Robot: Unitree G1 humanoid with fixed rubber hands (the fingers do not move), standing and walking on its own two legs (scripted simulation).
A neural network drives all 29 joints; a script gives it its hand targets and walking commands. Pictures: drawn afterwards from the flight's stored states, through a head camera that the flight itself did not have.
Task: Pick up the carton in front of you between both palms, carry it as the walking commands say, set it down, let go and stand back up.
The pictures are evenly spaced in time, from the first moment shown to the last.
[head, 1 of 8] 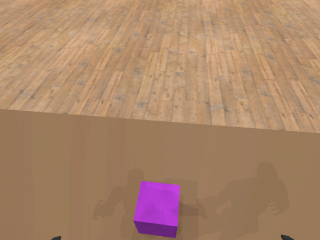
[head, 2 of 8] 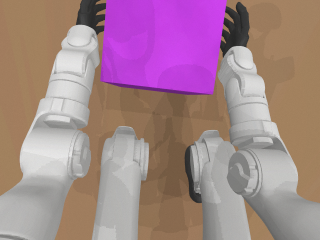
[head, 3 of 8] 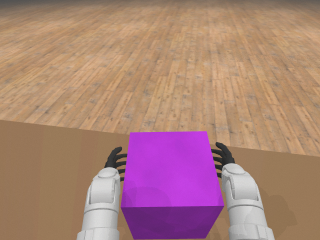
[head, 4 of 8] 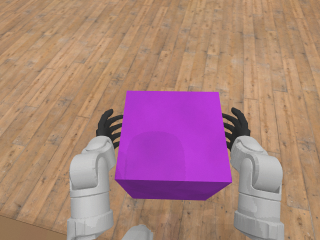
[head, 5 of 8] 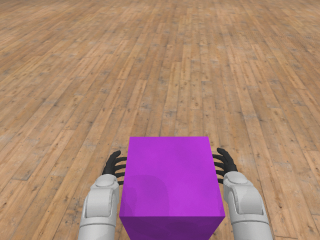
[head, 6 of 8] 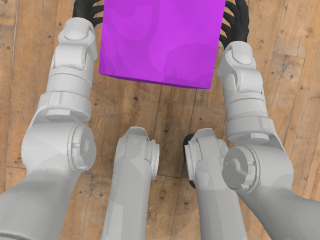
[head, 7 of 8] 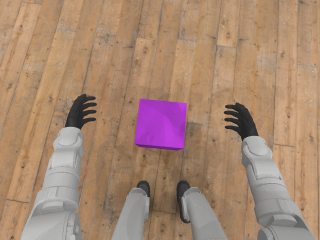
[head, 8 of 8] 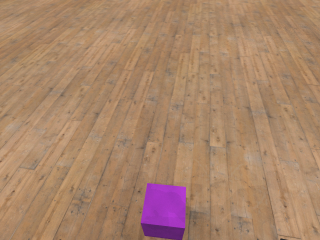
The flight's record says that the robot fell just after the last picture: no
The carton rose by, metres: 0.68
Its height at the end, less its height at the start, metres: -0.08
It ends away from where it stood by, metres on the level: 2.07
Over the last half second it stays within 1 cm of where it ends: yes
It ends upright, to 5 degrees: yes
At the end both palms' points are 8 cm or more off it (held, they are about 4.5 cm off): yes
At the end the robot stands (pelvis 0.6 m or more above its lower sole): yes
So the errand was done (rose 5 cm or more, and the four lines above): yes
